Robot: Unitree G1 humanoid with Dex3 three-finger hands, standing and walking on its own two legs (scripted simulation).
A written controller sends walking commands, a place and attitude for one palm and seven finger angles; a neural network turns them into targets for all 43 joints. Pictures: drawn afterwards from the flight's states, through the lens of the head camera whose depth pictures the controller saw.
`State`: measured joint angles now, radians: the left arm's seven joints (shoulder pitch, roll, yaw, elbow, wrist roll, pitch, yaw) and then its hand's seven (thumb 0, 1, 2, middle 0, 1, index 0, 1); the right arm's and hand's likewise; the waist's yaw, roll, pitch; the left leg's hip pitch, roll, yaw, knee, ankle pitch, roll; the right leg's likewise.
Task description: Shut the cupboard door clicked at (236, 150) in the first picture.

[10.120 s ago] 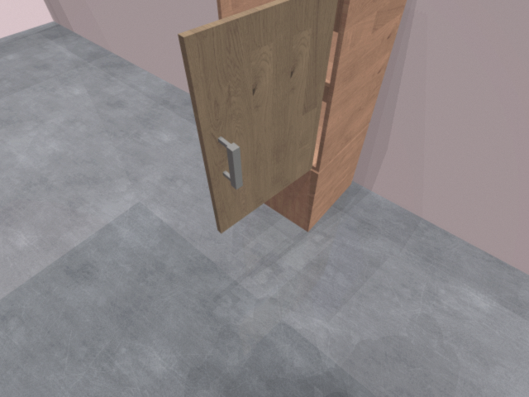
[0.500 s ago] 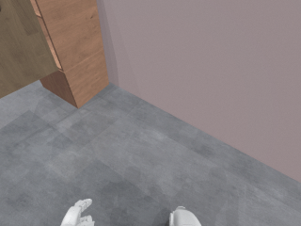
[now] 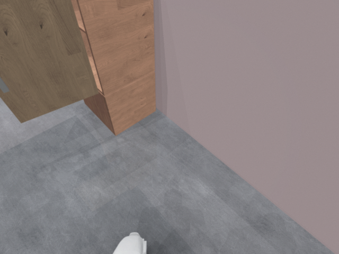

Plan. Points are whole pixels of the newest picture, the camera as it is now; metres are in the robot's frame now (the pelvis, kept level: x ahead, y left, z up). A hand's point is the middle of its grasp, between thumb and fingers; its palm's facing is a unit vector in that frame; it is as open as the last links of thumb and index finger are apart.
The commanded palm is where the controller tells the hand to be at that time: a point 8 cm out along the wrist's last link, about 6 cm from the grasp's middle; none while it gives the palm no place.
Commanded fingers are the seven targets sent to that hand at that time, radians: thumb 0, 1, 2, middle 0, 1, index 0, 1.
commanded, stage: walk to a spot facing it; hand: left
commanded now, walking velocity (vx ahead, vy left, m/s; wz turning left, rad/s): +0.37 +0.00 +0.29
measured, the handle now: out of the picture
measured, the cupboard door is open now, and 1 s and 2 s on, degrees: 83 83 83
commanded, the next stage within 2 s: turn to face it in 0.30 s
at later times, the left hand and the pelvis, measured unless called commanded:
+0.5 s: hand (97, 203) +0.27 +0.24 -0.17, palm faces +0.08 -0.98 -0.19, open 7.3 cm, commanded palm none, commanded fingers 0.00 0.90 0.90 -0.20 -0.30 -0.20 -0.30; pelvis +0.20 +0.04 +0.00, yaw +3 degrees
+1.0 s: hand (98, 200) +0.29 +0.25 -0.19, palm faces +0.36 -0.91 -0.19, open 7.3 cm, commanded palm none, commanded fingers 0.00 0.90 0.90 -0.20 -0.30 -0.20 -0.30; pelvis +0.28 +0.04 -0.02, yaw +20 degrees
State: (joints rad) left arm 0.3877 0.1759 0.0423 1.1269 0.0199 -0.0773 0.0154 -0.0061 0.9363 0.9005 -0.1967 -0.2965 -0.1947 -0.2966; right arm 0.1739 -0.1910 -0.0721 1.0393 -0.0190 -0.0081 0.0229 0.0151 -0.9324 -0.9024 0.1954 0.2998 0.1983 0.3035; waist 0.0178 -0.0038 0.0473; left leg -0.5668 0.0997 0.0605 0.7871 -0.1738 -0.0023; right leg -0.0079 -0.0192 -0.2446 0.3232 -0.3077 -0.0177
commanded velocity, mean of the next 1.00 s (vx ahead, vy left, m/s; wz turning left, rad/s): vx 0.11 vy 0.00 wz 0.36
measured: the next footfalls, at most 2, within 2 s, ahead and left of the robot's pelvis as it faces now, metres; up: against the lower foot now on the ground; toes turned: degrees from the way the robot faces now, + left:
left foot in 0.12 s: +0.19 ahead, +0.12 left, +0.00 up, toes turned +9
right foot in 0.62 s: +0.36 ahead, -0.09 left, +0.00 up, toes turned +0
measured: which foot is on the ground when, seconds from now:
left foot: up 0.00-0.10, down 0.12-0.64, up 0.66-1.00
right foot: down 0.00-0.12, up 0.14-0.60, down 0.62-1.00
